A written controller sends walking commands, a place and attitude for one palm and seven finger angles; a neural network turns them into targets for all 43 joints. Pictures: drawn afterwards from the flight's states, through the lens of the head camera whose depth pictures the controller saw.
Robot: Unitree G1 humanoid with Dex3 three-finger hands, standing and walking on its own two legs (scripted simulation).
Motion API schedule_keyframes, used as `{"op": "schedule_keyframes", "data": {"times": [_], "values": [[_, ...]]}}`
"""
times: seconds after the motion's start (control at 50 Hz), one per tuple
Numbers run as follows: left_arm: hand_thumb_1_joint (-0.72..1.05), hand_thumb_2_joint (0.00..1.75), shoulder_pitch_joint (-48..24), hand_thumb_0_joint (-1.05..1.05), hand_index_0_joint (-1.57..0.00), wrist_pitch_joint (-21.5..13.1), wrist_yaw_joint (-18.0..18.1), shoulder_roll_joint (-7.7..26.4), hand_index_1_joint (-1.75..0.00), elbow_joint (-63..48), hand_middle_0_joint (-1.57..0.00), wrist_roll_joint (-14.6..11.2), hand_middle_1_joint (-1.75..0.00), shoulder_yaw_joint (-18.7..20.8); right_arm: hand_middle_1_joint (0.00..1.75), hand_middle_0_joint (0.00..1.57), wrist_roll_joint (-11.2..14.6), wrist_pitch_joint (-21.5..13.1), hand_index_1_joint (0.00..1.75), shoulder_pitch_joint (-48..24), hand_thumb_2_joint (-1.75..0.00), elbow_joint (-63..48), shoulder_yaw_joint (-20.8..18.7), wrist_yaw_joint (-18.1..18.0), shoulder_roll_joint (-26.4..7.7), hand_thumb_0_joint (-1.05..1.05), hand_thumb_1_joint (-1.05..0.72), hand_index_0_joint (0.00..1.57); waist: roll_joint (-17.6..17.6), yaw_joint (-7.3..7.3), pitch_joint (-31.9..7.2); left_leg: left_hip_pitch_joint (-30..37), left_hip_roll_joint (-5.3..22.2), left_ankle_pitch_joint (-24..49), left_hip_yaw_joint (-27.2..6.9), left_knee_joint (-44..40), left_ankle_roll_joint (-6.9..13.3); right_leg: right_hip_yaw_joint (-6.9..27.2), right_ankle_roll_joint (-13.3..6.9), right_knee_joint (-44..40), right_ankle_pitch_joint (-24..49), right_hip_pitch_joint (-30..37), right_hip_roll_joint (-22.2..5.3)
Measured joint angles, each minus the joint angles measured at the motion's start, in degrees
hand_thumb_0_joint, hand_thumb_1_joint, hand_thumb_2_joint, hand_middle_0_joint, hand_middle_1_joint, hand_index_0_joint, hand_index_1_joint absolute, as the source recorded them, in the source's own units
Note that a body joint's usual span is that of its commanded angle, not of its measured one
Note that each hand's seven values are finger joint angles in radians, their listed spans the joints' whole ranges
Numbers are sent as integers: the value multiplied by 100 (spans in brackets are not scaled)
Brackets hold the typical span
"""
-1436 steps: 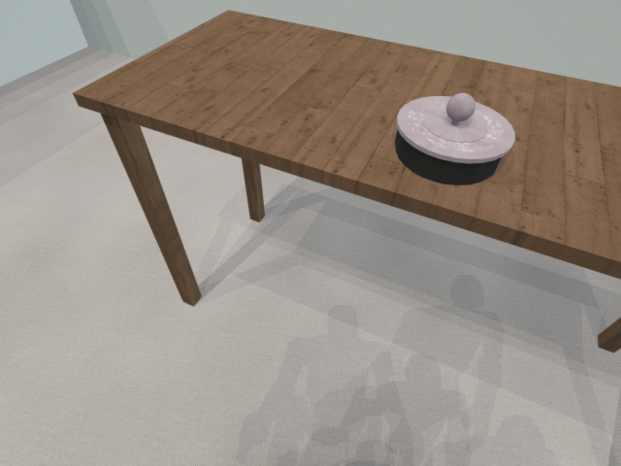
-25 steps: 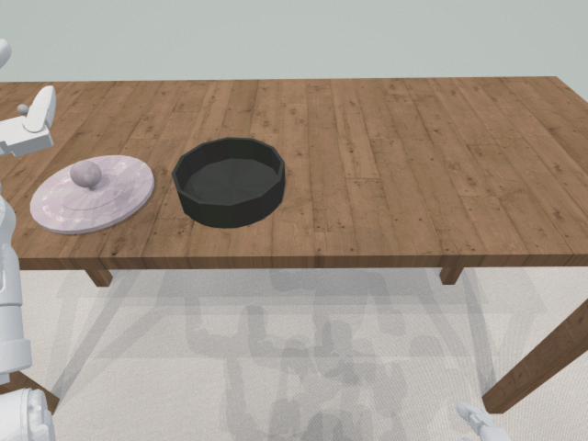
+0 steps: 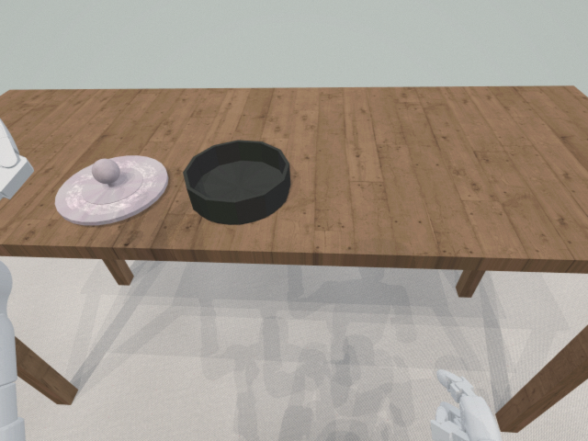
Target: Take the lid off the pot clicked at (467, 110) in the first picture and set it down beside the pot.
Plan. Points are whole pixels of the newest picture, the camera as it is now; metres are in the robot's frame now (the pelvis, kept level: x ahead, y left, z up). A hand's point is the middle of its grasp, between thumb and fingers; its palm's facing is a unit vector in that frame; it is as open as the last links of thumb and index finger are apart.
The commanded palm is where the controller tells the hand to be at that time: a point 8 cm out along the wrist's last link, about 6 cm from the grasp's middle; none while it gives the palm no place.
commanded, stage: draw the hand back to the body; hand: left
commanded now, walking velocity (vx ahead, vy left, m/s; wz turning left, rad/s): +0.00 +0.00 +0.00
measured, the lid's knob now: (106, 171) +0.49 +0.39 +0.12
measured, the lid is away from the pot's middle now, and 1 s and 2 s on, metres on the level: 0.23 0.23 0.23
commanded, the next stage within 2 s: step back with the hand held close in 0.66 s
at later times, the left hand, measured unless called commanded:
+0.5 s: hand out of the picture +0.18 +0.25 +0.29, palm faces +0.48 -0.82 -0.30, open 7.4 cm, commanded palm +0.12 +0.30 +0.29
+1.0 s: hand out of the picture +0.17 +0.28 +0.29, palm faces +0.49 -0.79 -0.37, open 7.4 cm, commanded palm +0.11 +0.33 +0.29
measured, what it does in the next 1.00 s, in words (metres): shifts its weight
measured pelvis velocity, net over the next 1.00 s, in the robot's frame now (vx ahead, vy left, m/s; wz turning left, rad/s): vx -0.02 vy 0.05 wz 0.00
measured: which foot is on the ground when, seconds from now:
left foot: down 0.00-1.00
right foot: down 0.00-1.00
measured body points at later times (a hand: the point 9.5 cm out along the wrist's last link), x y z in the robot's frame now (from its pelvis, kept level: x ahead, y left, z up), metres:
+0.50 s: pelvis -0.01 +0.02 +0.00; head -0.04 -0.01 +0.45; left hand +0.14 +0.29 +0.30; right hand +0.19 -0.20 -0.08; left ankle +0.03 +0.13 -0.74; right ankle -0.06 -0.05 -0.74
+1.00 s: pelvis -0.02 +0.05 +0.00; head -0.03 +0.05 +0.45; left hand +0.14 +0.32 +0.31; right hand +0.16 -0.19 -0.08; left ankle +0.03 +0.13 -0.74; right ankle -0.06 -0.05 -0.74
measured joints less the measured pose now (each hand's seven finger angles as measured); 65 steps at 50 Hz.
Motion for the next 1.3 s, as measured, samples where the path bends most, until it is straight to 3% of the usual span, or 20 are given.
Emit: {"op": "schedule_keyframes", "data": {"times": [0.08,0.54,0.64,0.76,0.94,1.04,1.14,1.24,1.3], "values": [[87,90,343,1,-21,-70,9,-239,-31,-416,-21,-30,-31,-89,30,20,-21,-70,29,36,-90,39,-29,-6,-25,2,-91,20,50,25,19,45,-7,15,6,-17,5,5,13,-25,21,48,-8],[88,90,2394,1,-21,-546,-135,-377,-31,-2319,-21,-122,-30,-63,30,20,-161,-366,29,47,-90,109,-111,14,147,2,-91,20,60,108,25,177,-65,106,15,-99,92,4,118,-191,147,225,-70],[88,90,2280,1,-21,-582,-102,-380,-31,-2340,-21,-108,-30,-57,30,20,-161,-395,29,27,-90,167,-97,-24,179,2,-91,20,49,171,63,188,-85,115,-37,-63,116,-52,143,-229,175,287,-81],[88,90,2225,1,-21,-544,-62,-511,-31,-2325,-21,-95,-30,-104,30,20,-191,-420,29,-26,-90,141,-61,-14,210,2,-91,20,67,145,127,211,-113,171,-17,-115,156,-41,184,-241,215,288,-113],[88,90,2179,1,-21,-877,98,-24,-31,-2658,-21,207,-30,297,30,20,-74,-89,30,86,-90,-227,-140,138,124,2,-90,20,35,-26,9,-565,-9,-42,-26,492,224,-55,281,39,186,-342,-22],[88,90,2520,1,-21,-694,99,-8,-31,-2820,-21,238,-30,238,30,20,-14,138,30,155,-90,-453,-264,101,24,2,-91,20,-89,-232,47,-748,-95,-4,141,507,362,67,423,381,90,-705,-142],[88,90,3097,1,-21,-600,102,277,-31,-3270,-21,234,-30,412,30,20,-27,221,29,256,-90,-697,-319,78,32,2,-91,20,-249,-388,125,-1018,-156,121,245,510,481,134,530,639,100,-1105,-223],[88,90,3448,1,-22,-755,174,600,-31,-3800,-22,231,-30,744,30,20,-76,120,29,411,-90,-758,-314,65,109,2,-91,20,-343,-357,147,-1304,-219,278,250,550,574,91,584,893,119,-1473,-295],[88,90,3302,1,-22,-877,254,624,-31,-3855,-22,245,-30,889,30,20,-98,10,29,462,-90,-682,-301,32,166,2,-91,20,-269,-280,123,-1420,-233,368,230,574,610,10,556,1086,-99,-1639,-331]]}}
